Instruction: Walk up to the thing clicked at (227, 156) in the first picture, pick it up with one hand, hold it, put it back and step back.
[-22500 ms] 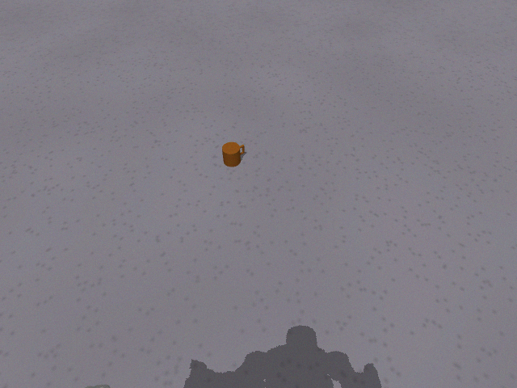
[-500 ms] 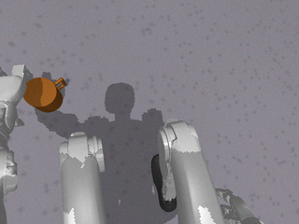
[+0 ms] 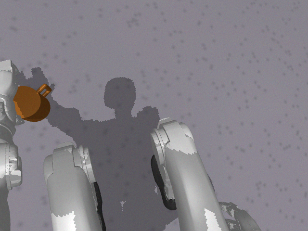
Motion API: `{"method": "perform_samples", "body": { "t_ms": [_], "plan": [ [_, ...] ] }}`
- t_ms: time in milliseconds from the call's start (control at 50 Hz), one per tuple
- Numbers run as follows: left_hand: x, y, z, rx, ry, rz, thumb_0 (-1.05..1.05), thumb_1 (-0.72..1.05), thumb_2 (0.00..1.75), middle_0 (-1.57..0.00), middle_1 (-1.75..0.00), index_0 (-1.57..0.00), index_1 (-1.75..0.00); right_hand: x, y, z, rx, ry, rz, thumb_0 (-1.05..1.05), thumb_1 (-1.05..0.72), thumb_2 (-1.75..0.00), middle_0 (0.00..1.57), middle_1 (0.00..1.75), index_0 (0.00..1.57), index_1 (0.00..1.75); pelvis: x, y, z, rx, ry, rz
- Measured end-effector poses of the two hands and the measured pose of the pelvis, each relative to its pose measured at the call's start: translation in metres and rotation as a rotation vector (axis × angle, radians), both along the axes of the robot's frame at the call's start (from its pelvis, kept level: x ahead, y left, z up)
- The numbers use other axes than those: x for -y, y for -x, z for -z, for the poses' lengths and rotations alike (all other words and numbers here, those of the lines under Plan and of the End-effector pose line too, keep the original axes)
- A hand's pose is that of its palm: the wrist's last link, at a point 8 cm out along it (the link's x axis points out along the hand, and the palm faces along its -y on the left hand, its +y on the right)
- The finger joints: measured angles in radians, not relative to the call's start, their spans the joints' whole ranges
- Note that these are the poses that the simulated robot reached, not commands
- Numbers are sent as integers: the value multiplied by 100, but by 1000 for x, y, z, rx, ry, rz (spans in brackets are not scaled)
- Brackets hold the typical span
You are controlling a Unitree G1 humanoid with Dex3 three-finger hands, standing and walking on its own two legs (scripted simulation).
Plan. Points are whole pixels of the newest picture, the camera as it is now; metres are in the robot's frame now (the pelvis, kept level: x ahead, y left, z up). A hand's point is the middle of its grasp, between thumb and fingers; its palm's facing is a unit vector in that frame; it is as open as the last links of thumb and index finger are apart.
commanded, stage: approach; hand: left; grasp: from above
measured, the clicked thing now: (33, 101) +0.48 +0.26 -0.29
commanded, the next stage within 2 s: close in in 0.10 s
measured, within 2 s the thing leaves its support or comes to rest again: neither
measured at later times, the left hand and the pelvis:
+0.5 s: hand (13, 103) +0.45 +0.28 -0.20, palm faces -0.45 -0.06 -0.89, open 14.0 cm; pelvis -0.01 +0.01 -0.01, yaw -1 degrees
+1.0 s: hand (23, 104) +0.46 +0.27 -0.24, palm faces -0.45 -0.09 -0.89, open 14.1 cm; pelvis +0.00 +0.00 -0.03, yaw -3 degrees
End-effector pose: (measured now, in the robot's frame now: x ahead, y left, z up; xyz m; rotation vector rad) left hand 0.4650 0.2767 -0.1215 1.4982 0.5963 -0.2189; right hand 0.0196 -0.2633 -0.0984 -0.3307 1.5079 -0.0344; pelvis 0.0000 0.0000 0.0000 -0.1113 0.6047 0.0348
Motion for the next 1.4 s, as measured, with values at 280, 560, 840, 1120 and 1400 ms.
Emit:
{"method": "perform_samples", "body": {
  "t_ms": [280,560,840,1120,1400],
  "plan": [
    [-12,26,-1,90,54,156,-1,-53,101,-9,-106,-10,-105,13,-45,-3,73,85,-98,0,-92,-90,20,30,21,30,-2,2,5,20,9,-15],
    [2,6,27,29,40,110,0,-51,99,-8,-105,-9,-103,4,-23,-9,67,86,-98,0,-91,-90,20,30,20,30,-5,4,12,23,30,-4],
    [0,-1,58,56,58,111,0,-51,98,-7,-102,-8,-101,-6,19,0,-64,33,-84,0,-90,-90,20,30,21,30,-4,-1,27,35,43,17],
    [4,-3,67,69,69,93,0,-50,100,-8,-101,-8,-101,-3,-4,-2,-4,22,-163,0,-90,-90,20,30,20,30,-5,-3,30,53,56,26],
    [-2,3,76,54,68,87,-1,-49,102,-8,-103,-9,-103,-3,-4,-8,-2,32,-205,0,-90,-90,20,30,20,30,-7,1,32,75,73,31]
  ]
}}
